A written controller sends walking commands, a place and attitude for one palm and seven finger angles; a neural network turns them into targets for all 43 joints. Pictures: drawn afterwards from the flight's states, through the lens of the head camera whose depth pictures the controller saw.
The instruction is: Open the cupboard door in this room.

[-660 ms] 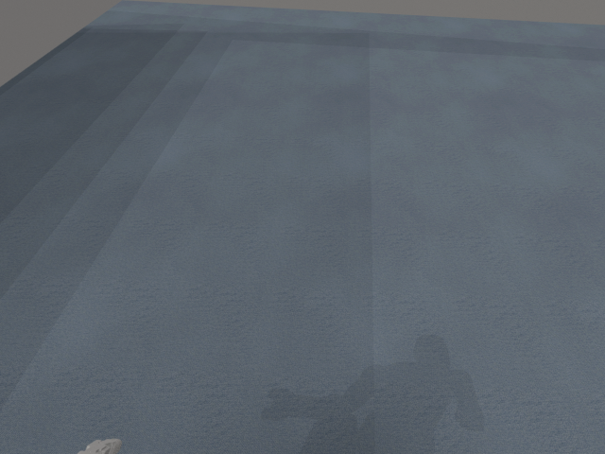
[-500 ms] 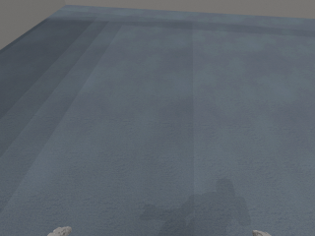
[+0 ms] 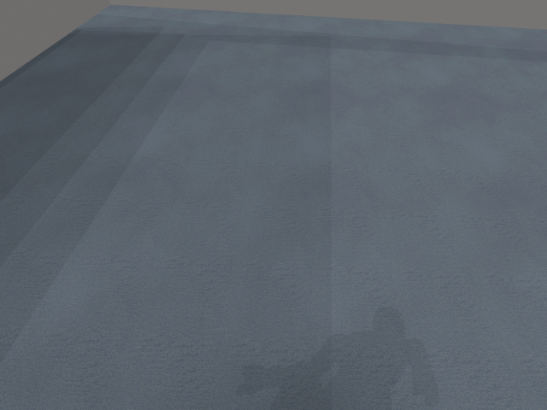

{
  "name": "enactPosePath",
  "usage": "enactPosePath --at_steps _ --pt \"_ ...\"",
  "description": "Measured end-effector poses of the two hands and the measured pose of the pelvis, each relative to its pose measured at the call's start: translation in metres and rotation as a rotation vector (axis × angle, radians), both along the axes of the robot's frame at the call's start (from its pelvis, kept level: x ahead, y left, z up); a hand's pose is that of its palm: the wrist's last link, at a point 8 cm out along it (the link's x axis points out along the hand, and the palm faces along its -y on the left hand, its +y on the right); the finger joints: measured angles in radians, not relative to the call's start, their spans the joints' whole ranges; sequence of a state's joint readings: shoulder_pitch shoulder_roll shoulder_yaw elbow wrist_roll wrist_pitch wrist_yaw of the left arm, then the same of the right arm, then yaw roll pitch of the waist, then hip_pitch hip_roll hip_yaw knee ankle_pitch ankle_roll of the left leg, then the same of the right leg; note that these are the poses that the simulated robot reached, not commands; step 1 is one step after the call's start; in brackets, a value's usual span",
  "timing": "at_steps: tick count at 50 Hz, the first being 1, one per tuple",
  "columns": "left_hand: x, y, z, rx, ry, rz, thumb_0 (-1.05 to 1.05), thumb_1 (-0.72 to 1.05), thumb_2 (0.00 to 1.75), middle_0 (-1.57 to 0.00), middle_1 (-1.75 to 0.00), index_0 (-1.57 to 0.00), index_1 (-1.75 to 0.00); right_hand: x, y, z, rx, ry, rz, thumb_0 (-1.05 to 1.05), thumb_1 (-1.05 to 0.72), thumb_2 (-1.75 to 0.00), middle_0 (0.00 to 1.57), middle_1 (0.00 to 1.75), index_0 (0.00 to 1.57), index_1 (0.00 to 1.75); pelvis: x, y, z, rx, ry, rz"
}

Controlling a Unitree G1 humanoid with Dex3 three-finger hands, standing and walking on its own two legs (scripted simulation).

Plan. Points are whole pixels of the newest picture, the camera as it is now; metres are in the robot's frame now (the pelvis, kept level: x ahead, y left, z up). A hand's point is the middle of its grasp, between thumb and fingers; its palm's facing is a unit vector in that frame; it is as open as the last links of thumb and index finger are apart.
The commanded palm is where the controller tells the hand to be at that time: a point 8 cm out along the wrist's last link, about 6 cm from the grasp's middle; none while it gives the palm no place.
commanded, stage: stand and wait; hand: left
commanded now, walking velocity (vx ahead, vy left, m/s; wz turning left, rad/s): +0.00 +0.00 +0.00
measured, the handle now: out of the picture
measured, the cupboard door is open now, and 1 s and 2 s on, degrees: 0 0 0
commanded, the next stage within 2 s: turn or walk to find it in 0.24 s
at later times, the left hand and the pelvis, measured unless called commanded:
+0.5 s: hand out of the picture +0.05 +0.23 -0.17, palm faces +0.03 -0.95 -0.30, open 7.3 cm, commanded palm none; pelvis -0.02 +0.00 -0.01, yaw +3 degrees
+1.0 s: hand out of the picture -0.03 +0.20 -0.17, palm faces +0.26 -0.93 -0.28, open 7.3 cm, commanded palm none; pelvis -0.05 -0.01 -0.01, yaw +15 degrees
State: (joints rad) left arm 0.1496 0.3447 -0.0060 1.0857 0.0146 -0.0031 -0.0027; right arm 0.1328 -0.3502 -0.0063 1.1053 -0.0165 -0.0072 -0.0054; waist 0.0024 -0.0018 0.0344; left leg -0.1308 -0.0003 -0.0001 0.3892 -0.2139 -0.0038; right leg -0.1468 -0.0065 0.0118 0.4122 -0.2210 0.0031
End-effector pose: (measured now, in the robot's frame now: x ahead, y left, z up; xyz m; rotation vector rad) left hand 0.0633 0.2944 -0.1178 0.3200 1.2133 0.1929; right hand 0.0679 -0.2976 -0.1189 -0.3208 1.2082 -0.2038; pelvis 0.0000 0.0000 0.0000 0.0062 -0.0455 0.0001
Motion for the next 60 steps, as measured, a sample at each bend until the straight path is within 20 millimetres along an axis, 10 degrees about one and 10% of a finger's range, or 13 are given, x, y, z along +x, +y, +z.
enactPosePath --at_steps 20,33,42,52,60 --pt "-0.004 -0.006 -0.002 -0.013 -0.028 0.013 0.00 0.91 0.90 -0.20 -0.30 -0.21 -0.30 -0.012 0.006 -0.004 0.014 0.013 0.012 0.01 -0.91 -0.89 0.20 0.30 0.20 0.30 -0.012 0.000 -0.002 -0.002 0.009 0.024" --pt "-0.053 -0.023 -0.040 -0.110 0.031 0.118 0.00 0.91 0.90 -0.20 -0.30 -0.21 -0.30 -0.025 0.067 -0.027 0.097 0.071 0.054 0.00 -0.91 -0.89 0.20 0.30 0.20 0.30 -0.022 0.016 -0.019 -0.012 0.035 0.098" --pt "-0.071 -0.033 -0.023 -0.100 -0.012 0.211 0.00 0.91 0.90 -0.20 -0.30 -0.20 -0.30 -0.034 0.074 -0.025 0.127 0.107 0.097 0.00 -0.91 -0.89 0.20 0.30 0.20 0.30 -0.035 0.004 -0.008 -0.036 0.057 0.182" --pt "-0.121 -0.052 -0.016 -0.070 -0.033 0.306 0.00 0.91 0.90 -0.20 -0.30 -0.20 -0.30 -0.002 0.041 -0.026 0.099 0.065 0.169 0.01 -0.91 -0.89 0.20 0.30 0.20 0.30 -0.048 -0.011 -0.010 -0.008 0.034 0.284" --pt "-0.169 -0.040 -0.036 -0.117 0.000 0.412 0.00 0.91 0.90 -0.20 -0.30 -0.21 -0.30 0.032 0.072 -0.014 0.046 0.033 0.301 0.01 -0.91 -0.90 0.19 0.30 0.20 0.30 -0.057 0.010 -0.016 -0.006 0.041 0.378"
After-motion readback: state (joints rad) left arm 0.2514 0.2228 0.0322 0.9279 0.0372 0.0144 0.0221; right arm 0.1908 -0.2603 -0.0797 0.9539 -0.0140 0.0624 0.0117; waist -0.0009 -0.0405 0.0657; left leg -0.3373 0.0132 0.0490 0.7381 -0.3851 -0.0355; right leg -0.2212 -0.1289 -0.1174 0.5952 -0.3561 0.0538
